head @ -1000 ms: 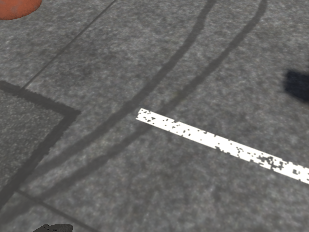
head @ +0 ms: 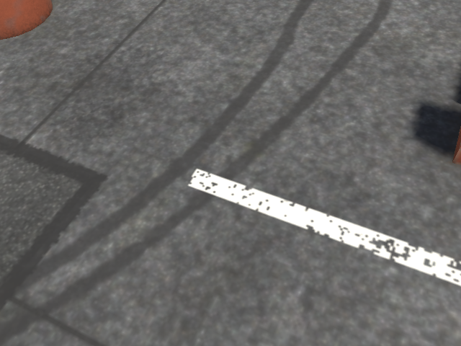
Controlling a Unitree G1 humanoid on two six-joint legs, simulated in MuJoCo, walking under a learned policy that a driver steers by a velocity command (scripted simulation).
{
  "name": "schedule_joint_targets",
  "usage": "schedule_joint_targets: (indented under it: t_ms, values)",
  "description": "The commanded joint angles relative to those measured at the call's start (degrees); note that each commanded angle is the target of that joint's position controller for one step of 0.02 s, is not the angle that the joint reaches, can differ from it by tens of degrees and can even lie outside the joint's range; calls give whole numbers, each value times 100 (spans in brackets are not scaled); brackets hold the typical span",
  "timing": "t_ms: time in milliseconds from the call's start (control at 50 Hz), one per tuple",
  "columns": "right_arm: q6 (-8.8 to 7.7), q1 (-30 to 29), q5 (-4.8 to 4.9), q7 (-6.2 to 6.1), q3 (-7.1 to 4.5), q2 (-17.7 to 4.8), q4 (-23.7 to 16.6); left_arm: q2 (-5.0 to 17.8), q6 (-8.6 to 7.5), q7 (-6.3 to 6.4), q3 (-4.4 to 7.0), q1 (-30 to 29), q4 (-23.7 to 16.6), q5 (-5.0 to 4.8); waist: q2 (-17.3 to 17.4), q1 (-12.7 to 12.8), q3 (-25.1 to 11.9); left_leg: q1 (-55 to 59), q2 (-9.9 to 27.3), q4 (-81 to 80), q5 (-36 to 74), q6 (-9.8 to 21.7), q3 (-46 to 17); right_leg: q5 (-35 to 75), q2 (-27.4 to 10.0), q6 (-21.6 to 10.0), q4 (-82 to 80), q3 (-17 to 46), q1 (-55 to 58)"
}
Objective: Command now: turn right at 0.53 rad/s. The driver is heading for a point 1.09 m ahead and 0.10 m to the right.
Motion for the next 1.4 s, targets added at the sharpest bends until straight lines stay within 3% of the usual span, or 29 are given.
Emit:
schedule_joint_targets:
  t_ms: [20, 180, 220, 280, 340, 360, 380, 400, 420, 440, 480, 500, 560, 620, 660, 680, 700, 720, 740, 760, 840, 1040, 1200, 1220, 1260, 1300, 1320, 1360, 1400]
  values:
    - [-115, -47, 15, -1, -93, -357, -317, 968, -59, 113, 269, 0, -375, -13, -755, -28, -666, -622, 94, -355, 491, -58, -274, 2526, -1347, -797, -712, 1526, 1191]
    - [-275, -310, 16, 91, -111, -477, -398, 1156, 129, 200, 310, -207, -536, 40, -928, 131, -421, -159, -32, -1862, 568, -173, -479, 895, -1076, -840, -733, 2239, 630]
    - [-356, -308, 39, 91, -97, -476, -403, 1159, 142, 174, 303, -234, -534, 6, -927, 121, -524, 118, -120, -2129, 491, -120, -483, 1195, -1057, -862, -608, 2417, 564]
    - [-429, -165, 79, 213, -83, -528, -364, 1110, 184, 92, 266, -240, -571, -55, -949, 84, -742, 533, -168, -2614, 289, 27, -493, 1833, -1096, -901, -361, 2743, 758]
    - [-495, 118, 65, 285, -105, -579, -246, 1089, 229, 140, 272, -467, -646, -130, -864, -135, -780, 1387, -175, -4016, 1145, 223, -378, 2037, -818, -603, -9, 2838, 685]
    - [-499, 311, 27, 276, -132, -709, -191, 967, 229, 170, 229, -406, -646, -129, -723, -167, -856, 1986, 190, -4403, 1971, 371, -552, 1460, -631, -355, 217, 2659, 394]
    - [-458, 285, -79, 227, -167, -1001, -271, 685, 200, 188, 151, -24, -555, -28, 283, 62, -1015, 2619, 1234, -4491, 3069, 801, -1498, -219, -66, 4, 1201, 1897, -207]
    - [-401, 292, -231, 225, -185, -1231, -195, 730, 167, 216, 170, 70, -689, -91, 1492, 198, -672, 2568, 2069, -4566, 4048, 1842, -2664, -2390, 791, 345, 2122, 930, -1270]
    - [-433, 207, -171, 216, -119, -954, -317, 1223, 135, 238, 296, 209, -552, 22, 1081, 68, -689, 2361, 2431, -4544, 3825, 2258, -2831, -2562, 416, 622, 3357, 869, -1422]
    - [-430, 31, -109, 189, -38, -729, -372, 1320, 147, 229, 364, 163, -445, -15, 783, 78, -581, 2230, 2092, -4466, 3557, 2082, -2315, -2177, 319, 713, 3804, 873, -1455]
    - [-379, -176, 54, 147, 32, -567, -367, 985, 233, 225, 305, 137, -326, 5, 575, 80, -442, 2273, 1537, -4366, 3183, 1686, -1611, -1581, 279, 885, 3968, 841, -1582]
    - [-348, -118, 59, 128, 69, -539, -323, 776, 250, 195, 238, 100, -311, -22, 590, 45, -427, 2238, 1392, -4353, 3419, 1664, -1371, -1447, 289, 938, 3838, 759, -1474]
    - [-274, -30, -11, 114, 102, -507, -231, 458, 226, 150, 101, -101, -382, -39, 839, -54, -553, 2365, 1173, -4284, 3646, 1648, -932, -1336, 68, 999, 2625, 340, -972]
    - [-204, 107, 7, 138, 75, -705, -159, 400, 197, 118, 39, -275, -394, -42, 1045, -232, -599, 2292, 1225, -4218, 3691, 1686, -943, -1223, -112, 956, 1241, -70, -229]
    - [-194, 97, 83, 160, 108, -714, -107, 436, 184, 115, 70, 14, -209, -41, 937, -60, -564, 2129, 1156, -4064, 3511, 1561, -914, -178, -58, 809, -114, -238, 418]
    - [-228, 245, 115, 172, 149, -621, -37, 477, 182, 118, 77, 79, -143, 4, 799, -22, -523, 1952, 1067, -4043, 3236, 1352, -872, 456, -55, 668, -809, -199, 845]
    - [-307, 434, 48, 205, 204, -516, 14, 694, 184, 153, 95, 61, -196, 62, 475, -101, -643, 1578, 947, -3958, 2749, 971, -781, 1211, -429, 494, -761, 277, 1448]
    - [-407, 630, -107, 263, 261, -359, -8, 1157, 206, 198, 182, 0, -234, 125, -546, -374, -783, 1345, 458, -3658, 1945, 570, -276, 2222, -1018, 155, -344, 879, 1561]
    - [-426, 487, -115, 254, 298, -264, 48, 775, 174, 131, 86, -142, -189, 173, -837, -311, -833, 1855, 335, -3834, 1182, 306, -61, 1545, -1123, -148, -349, 929, 872]
    - [-411, 247, -124, 240, 275, -415, 68, 514, 122, 75, 18, -252, -216, 174, -614, -188, -600, 1923, 292, -3798, 1331, 163, -22, 941, -910, -112, -418, 841, 703]
    - [-317, 264, -57, 152, 258, -435, 220, 527, -38, 64, -18, -107, -46, 145, -669, -149, -229, 1900, 306, -3751, 1721, 164, -30, 1052, -707, 105, -423, 721, 446]
    - [-306, 420, -28, 109, 250, -491, 740, 465, -48, 111, -46, -41, 335, 100, -244, -138, -164, 2051, 371, -3888, 1873, 56, -32, 1251, -585, 117, -445, 627, 523]
    - [-293, 481, -10, 52, 260, -544, 1080, 465, -53, 110, -46, 20, 811, 70, -176, -143, -220, 2155, 364, -3935, 1962, 63, 10, 1453, -471, 136, -417, 466, 604]
    - [-283, 554, -3, 45, 267, -509, 1143, 488, -44, 122, -36, 113, 907, 56, -239, -136, -328, 2172, 253, -3843, 1486, 73, 150, 795, -429, 101, -491, 449, 643]
    - [-292, 412, 51, 46, 278, -434, 1105, 775, -5, 146, 57, 256, 1001, -17, -610, 12, -70, 1572, -57, -3150, 179, 150, 539, -1759, -668, -233, -928, 959, 492]
    - [-419, -26, 116, 89, 307, -376, 857, 1030, -53, 152, 124, 514, 1079, -37, -1095, 211, 559, 704, 7, -2374, -259, 359, 443, -3324, -1448, -760, -1680, 2213, 201]
    - [-510, -141, 163, 124, 297, -397, 766, 1020, -126, 160, 124, 559, 1113, -28, -1196, 218, 785, 358, 174, -2027, -420, 509, 214, -3248, -1723, -930, -1858, 2612, 172]
    - [-686, -60, 218, 236, 291, -418, 730, 889, -258, 151, 104, 462, 1110, -61, -1157, 112, 792, -24, 424, -2038, -742, 802, 10, -2522, -1928, -992, -1813, 2632, 586]
    - [-796, 418, 222, 329, 284, -377, 964, 850, -265, 131, 100, 24, 957, -159, -859, -222, 448, 1036, 347, -3176, 68, 960, 224, -1515, -1586, -699, -1526, 1859, 409]
Keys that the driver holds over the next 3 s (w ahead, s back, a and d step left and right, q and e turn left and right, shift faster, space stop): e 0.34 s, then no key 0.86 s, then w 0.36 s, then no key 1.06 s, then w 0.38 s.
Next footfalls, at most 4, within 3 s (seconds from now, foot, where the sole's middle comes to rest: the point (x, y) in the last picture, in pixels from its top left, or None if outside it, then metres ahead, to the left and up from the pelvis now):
0.38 left None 0.10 0.14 -0.78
0.70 right None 0.00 -0.11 -0.78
1.86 right None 0.34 -0.17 -0.78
2.14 left None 0.35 0.08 -0.78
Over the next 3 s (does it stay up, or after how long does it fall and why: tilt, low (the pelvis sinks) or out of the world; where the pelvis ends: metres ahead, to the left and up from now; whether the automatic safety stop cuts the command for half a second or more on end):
stays up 0.40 -0.10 -0.01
